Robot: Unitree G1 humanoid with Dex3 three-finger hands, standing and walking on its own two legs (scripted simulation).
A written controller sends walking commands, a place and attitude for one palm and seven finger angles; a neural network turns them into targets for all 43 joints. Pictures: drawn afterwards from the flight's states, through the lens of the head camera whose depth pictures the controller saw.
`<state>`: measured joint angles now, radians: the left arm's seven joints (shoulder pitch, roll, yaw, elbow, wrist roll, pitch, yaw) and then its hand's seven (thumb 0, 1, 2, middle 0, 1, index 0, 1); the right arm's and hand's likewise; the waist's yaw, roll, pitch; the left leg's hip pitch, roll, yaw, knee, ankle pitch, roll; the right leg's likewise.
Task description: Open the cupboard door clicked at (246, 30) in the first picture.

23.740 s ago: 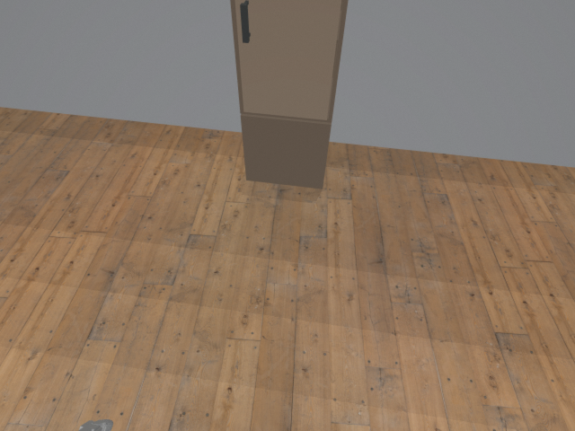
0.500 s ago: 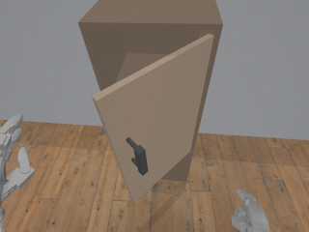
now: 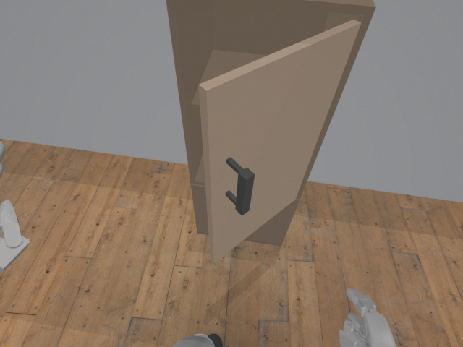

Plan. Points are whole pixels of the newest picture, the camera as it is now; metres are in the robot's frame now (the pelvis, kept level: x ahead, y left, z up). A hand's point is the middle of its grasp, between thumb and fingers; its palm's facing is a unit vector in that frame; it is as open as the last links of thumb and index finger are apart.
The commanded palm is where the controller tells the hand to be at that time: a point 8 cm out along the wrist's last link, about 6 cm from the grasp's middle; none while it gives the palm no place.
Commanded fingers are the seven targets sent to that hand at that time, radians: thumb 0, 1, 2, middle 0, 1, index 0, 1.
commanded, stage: step back with the hand held close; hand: left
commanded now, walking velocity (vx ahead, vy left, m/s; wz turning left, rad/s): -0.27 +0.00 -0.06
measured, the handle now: (237, 186) +0.40 +0.02 +0.04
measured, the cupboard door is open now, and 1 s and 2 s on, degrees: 49 49 49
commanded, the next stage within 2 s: stop stepping back and stand still in 0.38 s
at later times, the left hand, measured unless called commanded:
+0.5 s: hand out of the picture +0.12 +0.28 +0.18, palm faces +0.33 -0.84 -0.42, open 7.4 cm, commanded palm +0.07 +0.31 +0.19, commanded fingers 0.00 0.90 0.90 -0.20 -0.30 -0.20 -0.30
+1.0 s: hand out of the picture +0.02 +0.34 +0.18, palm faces +0.42 -0.85 -0.30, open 7.4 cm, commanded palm -0.03 +0.37 +0.19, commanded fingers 0.00 0.90 0.90 -0.20 -0.30 -0.20 -0.30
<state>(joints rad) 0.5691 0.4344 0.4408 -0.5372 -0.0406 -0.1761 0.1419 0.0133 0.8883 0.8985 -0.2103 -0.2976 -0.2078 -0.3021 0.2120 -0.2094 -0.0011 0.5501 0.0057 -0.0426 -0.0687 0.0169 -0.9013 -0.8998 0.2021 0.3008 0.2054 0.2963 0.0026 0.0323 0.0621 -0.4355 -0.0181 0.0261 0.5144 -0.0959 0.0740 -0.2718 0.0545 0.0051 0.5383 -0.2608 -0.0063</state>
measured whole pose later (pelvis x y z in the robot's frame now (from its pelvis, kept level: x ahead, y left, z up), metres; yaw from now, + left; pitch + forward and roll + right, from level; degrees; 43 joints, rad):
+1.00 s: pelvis -0.21 +0.09 +0.00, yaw -7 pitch -2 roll -2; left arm 0.44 0.39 0.41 -0.46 -0.03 -0.17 0.18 0.01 0.89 0.90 -0.21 -0.30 -0.21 -0.30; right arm 0.31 -0.24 -0.01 0.67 -0.01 -0.12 -0.10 0.02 -0.90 -0.90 0.20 0.30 0.21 0.30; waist 0.01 -0.02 -0.08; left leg -0.32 0.05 0.01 0.61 -0.37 0.04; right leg -0.29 0.00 -0.10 0.63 -0.41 -0.03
